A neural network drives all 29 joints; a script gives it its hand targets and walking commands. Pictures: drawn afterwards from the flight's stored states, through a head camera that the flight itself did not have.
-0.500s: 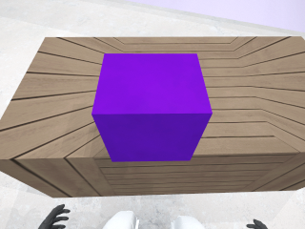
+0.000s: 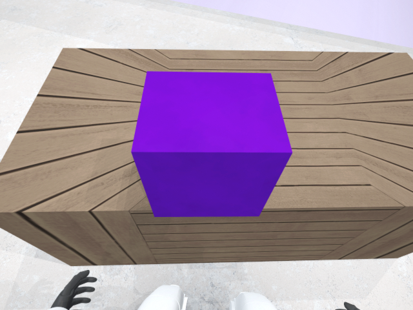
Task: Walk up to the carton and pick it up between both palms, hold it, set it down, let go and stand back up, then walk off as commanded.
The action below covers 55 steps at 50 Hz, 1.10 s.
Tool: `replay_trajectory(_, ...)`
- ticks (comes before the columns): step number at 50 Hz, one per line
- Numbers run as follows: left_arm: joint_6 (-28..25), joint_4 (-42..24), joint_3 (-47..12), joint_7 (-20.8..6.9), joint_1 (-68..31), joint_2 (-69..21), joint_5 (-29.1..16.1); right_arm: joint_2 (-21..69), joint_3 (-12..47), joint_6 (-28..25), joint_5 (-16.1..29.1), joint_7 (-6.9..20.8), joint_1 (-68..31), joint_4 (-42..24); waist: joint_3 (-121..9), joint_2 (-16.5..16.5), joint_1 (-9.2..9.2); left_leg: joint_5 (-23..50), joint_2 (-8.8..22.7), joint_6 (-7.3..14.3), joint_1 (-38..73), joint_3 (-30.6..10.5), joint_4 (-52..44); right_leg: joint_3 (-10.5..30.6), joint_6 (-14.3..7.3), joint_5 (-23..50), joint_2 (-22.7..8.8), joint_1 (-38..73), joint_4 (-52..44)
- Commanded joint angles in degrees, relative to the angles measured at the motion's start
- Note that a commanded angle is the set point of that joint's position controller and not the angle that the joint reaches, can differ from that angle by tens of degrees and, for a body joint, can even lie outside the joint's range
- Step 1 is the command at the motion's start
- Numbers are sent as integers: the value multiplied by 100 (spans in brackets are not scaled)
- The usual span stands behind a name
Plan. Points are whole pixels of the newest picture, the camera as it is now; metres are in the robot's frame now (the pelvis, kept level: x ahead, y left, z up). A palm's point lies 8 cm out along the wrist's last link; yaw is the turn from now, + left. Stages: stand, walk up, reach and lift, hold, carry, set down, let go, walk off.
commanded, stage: walk up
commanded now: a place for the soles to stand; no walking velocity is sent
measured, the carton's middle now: (208, 150) +0.44 +0.02 +0.00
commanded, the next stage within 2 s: none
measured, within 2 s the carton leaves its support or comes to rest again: neither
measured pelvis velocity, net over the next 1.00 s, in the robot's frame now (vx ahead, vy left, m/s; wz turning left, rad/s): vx -0.01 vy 0.00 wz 0.01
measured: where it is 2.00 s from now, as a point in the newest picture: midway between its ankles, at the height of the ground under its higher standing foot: outside the picture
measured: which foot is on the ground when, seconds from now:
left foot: down 0.00-1.00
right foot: down 0.00-1.00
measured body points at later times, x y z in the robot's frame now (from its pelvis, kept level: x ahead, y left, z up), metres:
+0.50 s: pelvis +0.00 +0.00 +0.00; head +0.03 +0.01 +0.45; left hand +0.11 +0.29 -0.12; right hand +0.09 -0.30 -0.11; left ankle +0.03 +0.12 -0.71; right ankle +0.01 -0.12 -0.70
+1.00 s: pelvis -0.01 +0.00 +0.00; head +0.03 +0.00 +0.45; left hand +0.11 +0.29 -0.12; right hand +0.08 -0.31 -0.11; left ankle +0.02 +0.12 -0.70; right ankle +0.01 -0.12 -0.71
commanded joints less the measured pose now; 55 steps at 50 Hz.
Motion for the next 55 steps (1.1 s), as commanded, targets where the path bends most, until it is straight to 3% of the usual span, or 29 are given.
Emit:
replay_trajectory(1,-347,-251,699,78,297,1665,132,-1163,-252,-221,31,-159,-478,-400,-1163,-572,317,1925,315,245,-1073,-987,-283,1531,-731,1377,-1095,1341,-1819)
replay_trajectory(3,-340,-309,699,41,47,1766,108,-1289,-294,-143,36,-154,-133,-271,-1023,-823,100,-499,-32,83,-567,179,417,2052,-1484,1579,-2038,610,-2200)
replay_trajectory(4,-318,-374,682,31,-104,1741,110,-1314,-295,-137,-9,-136,54,-201,-953,-849,16,-933,86,103,-425,220,224,1927,-1464,1628,-2000,497,-2018)
replay_trajectory(6,-250,-445,655,33,-374,1687,104,-1318,-320,-202,-53,-98,402,-50,-990,-775,-167,311,195,259,153,-39,-674,1302,-1004,1320,-1453,95,-1588)
replay_trajectory(7,-216,-499,629,32,-497,1586,90,-1394,-367,-246,-71,-100,545,-7,-1061,-555,-222,1030,332,413,515,-546,-948,923,-683,1286,-1052,-217,-1119)
replay_trajectory(9,-151,-535,598,33,-464,1294,19,-1843,-468,-308,-108,-122,466,-95,-1157,288,-196,1734,1411,1152,708,-2942,-1858,296,-71,328,-84,-694,351)
replay_trajectory(11,-119,-496,591,65,-354,1355,0,-1887,-462,-324,-108,-147,306,-148,-984,362,-139,1844,1751,1476,661,-3579,-2028,580,-98,-1308,-27,-871,373)
replay_trajectory(14,-220,-388,615,35,-1,1337,32,-1661,-366,-267,-112,-173,-245,-307,-888,305,190,2149,1276,1049,-99,-2680,-1636,532,-209,0,-169,88,-718)
replay_trajectory(16,-318,-289,676,56,231,1541,117,-1307,-275,-246,-20,-154,-456,-375,-1130,-313,330,2131,637,448,-946,-1601,-828,1134,-506,1249,-766,1196,-1567)
replay_trajectory(18,-351,-304,729,51,199,1818,132,-1178,-253,-188,44,-145,-282,-310,-1179,-849,221,725,-67,70,-758,-85,323,2056,-1278,1262,-1844,945,-2297)
replay_trajectory(19,-329,-330,700,28,17,1765,109,-1319,-295,-158,18,-144,-80,-245,-992,-846,84,-620,-18,65,-581,204,363,2004,-1484,1677,-2040,651,-2167)
replay_trajectory(20,-307,-405,683,21,-151,1739,118,-1316,-293,-155,-14,-124,145,-183,-1010,-888,-12,-875,92,101,-383,224,113,1840,-1439,1662,-1977,546,-1991)
replay_trajectory(22,-242,-453,649,28,-381,1663,104,-1319,-319,-225,-59,-99,432,-51,-1048,-772,-148,576,205,254,210,-88,-714,1200,-955,1477,-1405,160,-1525)
replay_trajectory(24,-185,-563,602,16,-487,1401,57,-1621,-424,-303,-118,-127,605,-41,-1213,-143,-203,1714,886,747,768,-1725,-1359,427,-309,1319,-544,-442,-222)
replay_trajectory(25,-148,-553,611,32,-463,1319,21,-1846,-468,-317,-101,-128,456,-114,-1198,200,-184,1995,1387,1182,675,-2889,-1739,312,-83,448,-98,-597,320)
replay_trajectory(26,-125,-525,616,58,-355,1350,14,-1889,-461,-327,-94,-140,344,-161,-1113,321,-126,2150,1685,1426,686,-3349,-1850,429,-66,-769,-4,-722,348)
replay_trajectory(28,-153,-490,601,54,-217,1358,8,-1830,-430,-319,-107,-165,141,-188,-997,298,-6,2226,1603,1346,427,-3235,-1817,559,-158,-940,-70,-522,-31)
replay_trajectory(31,-293,-332,659,35,136,1493,90,-1429,-304,-263,-42,-157,-384,-349,-1060,-139,294,2250,840,645,-688,-1958,-1075,950,-409,1133,-578,883,-1311)
replay_trajectory(33,-341,-305,716,40,227,1759,133,-1130,-240,-219,44,-147,-306,-309,-1216,-852,267,1250,-14,108,-819,-426,144,1909,-1108,1344,-1595,1094,-2122)
replay_trajectory(35,-296,-389,684,12,-87,1735,104,-1310,-296,-168,7,-143,84,-186,-1070,-881,36,-491,48,92,-364,186,96,1782,-1425,1754,-1928,637,-1964)
replay_trajectory(38,-203,-494,634,18,-443,1591,89,-1398,-355,-258,-69,-109,523,-23,-1134,-654,-150,1142,257,369,440,-471,-836,925,-748,1408,-1122,-28,-1205)
replay_trajectory(41,-108,-541,615,37,-430,1335,24,-1886,-459,-325,-98,-133,372,-138,-1109,257,-137,1665,1583,1325,574,-3315,-1933,395,-85,-416,-17,-662,282)
replay_trajectory(42,-106,-507,605,46,-375,1360,15,-1884,-447,-328,-107,-148,271,-147,-993,256,-88,1717,1665,1421,476,-3475,-1972,515,-111,-1012,-16,-655,187)
replay_trajectory(44,-154,-445,610,27,-161,1366,27,-1798,-407,-307,-115,-167,-7,-224,-927,256,79,1762,1453,1212,99,-3105,-1845,555,-189,-626,-84,-226,-365)
replay_trajectory(46,-262,-341,634,16,35,1443,85,-1507,-320,-276,-73,-156,-355,-325,-960,-106,262,2055,959,735,-641,-2197,-1318,829,-337,868,-447,719,-1200)
replay_trajectory(48,-325,-293,708,24,193,1726,135,-1191,-253,-249,21,-149,-301,-300,-1190,-791,277,1405,143,178,-1020,-771,-196,1704,-928,1244,-1333,1259,-1951)
replay_trajectory(50,-286,-375,702,5,-54,1754,106,-1309,-295,-186,13,-144,61,-171,-1059,-859,68,-203,5,78,-422,150,164,1807,-1417,1520,-1931,690,-2064)
replay_trajectory(53,-205,-490,643,17,-402,1614,93,-1367,-338,-260,-48,-115,502,-27,-1193,-702,-132,1099,217,326,368,-374,-756,977,-813,1518,-1200,148,-1289)
replay_trajectory(55,-147,-561,619,9,-464,1382,45,-1698,-425,-322,-97,-135,547,-66,-1281,-75,-164,1784,1081,916,605,-2186,-1493,331,-218,982,-376,-339,-38)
